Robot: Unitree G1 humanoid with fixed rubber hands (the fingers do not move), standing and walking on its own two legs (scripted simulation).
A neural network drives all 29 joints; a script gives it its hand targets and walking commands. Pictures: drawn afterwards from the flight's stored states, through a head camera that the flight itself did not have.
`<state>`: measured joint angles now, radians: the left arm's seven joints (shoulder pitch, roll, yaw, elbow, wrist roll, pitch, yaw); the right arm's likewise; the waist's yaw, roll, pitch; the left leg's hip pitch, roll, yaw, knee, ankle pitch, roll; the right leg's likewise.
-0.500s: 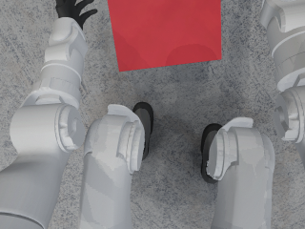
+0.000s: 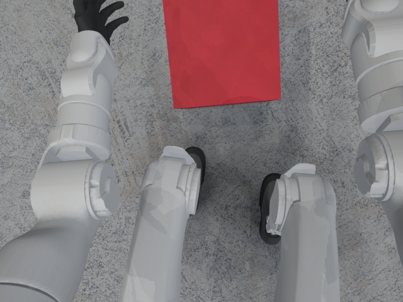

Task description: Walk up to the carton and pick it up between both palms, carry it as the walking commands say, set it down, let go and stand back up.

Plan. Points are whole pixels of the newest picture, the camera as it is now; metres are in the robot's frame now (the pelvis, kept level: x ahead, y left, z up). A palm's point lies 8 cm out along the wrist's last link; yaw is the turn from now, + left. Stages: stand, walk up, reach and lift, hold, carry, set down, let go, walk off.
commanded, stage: set down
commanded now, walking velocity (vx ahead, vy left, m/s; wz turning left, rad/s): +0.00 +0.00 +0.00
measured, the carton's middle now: (222, 40) +0.55 +0.07 -0.35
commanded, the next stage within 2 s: let go in 0.94 s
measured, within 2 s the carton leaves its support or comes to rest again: neither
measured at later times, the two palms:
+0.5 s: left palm out of the picture +0.49 +0.27 +0.02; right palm out of the picture +0.59 -0.13 +0.01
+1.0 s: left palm out of the picture +0.50 +0.26 +0.14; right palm out of the picture +0.58 -0.14 +0.14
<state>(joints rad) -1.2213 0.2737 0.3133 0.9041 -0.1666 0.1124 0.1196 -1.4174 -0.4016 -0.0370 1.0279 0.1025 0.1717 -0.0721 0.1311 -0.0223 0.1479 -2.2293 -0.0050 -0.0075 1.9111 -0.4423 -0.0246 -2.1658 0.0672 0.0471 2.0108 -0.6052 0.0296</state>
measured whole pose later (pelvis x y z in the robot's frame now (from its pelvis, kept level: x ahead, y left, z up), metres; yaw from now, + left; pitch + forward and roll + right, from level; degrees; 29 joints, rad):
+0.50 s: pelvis +0.03 +0.00 +0.12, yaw -1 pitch +49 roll +0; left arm -1.01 0.21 0.40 0.68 -0.06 0.20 0.05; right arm -1.23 -0.36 -0.15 0.88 0.00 0.24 -0.01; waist 0.14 -0.05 -0.05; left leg -1.94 0.01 0.00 1.48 -0.39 -0.01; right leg -1.89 0.06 0.06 1.56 -0.52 0.03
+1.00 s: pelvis +0.05 +0.00 +0.24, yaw -2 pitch +46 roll +0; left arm -0.96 0.15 0.48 0.77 0.07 0.14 -0.02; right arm -1.14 -0.29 -0.25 0.95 -0.12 0.18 0.03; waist 0.14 -0.05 -0.10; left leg -1.53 0.01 0.00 0.96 -0.22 -0.01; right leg -1.49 0.05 0.07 1.03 -0.33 0.02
